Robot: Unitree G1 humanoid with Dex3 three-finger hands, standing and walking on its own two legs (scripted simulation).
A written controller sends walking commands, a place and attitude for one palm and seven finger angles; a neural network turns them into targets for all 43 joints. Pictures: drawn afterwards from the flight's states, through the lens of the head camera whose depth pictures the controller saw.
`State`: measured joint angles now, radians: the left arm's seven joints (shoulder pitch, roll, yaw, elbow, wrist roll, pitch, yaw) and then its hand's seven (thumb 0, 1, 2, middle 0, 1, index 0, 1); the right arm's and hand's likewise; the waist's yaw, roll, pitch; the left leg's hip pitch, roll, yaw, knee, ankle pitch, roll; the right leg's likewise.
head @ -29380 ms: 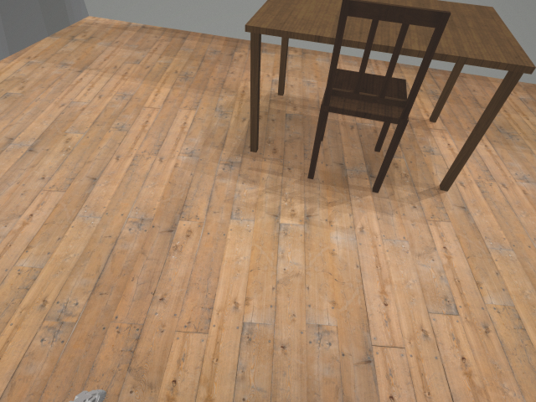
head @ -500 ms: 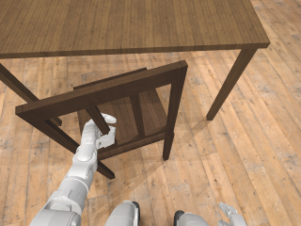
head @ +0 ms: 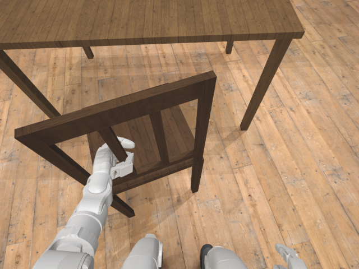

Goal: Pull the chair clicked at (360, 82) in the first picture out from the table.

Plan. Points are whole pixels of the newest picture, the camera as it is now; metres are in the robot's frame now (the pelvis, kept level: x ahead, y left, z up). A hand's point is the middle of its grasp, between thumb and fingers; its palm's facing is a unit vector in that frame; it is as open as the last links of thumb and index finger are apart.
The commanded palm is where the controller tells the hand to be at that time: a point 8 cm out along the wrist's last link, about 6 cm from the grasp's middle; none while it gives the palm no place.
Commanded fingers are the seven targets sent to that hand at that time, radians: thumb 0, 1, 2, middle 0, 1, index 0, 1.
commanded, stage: step backward, pulling the chair out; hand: left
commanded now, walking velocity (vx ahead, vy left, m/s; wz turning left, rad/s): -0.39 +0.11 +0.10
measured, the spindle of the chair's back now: (121, 154) +0.38 +0.16 -0.07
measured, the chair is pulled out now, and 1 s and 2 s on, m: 0.32 0.53 0.59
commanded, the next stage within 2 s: stop walking, hand still on the chair in 0.88 s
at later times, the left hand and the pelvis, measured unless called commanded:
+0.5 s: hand (122, 208) +0.24 +0.14 -0.06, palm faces +0.03 -0.98 -0.18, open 5.4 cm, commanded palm +0.22 +0.19 -0.06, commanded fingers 0.00 0.90 0.90 -0.50 -1.45 -0.50 -1.45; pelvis -0.11 +0.01 -0.01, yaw +5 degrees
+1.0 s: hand (116, 259) +0.14 +0.14 -0.06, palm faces +0.01 -0.99 -0.17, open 5.4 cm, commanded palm +0.13 +0.19 -0.04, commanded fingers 0.00 0.90 0.90 -0.50 -1.45 -0.50 -1.45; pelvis -0.21 +0.01 +0.00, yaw +5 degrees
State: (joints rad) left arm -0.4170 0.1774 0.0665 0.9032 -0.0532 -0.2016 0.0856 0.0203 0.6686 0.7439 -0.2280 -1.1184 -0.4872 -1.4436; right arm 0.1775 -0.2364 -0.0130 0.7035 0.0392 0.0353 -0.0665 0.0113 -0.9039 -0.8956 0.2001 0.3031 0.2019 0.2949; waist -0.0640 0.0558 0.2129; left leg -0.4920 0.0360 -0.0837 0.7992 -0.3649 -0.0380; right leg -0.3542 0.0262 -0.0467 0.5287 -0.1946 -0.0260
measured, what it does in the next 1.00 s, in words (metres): walks backwards: left foot, then right foot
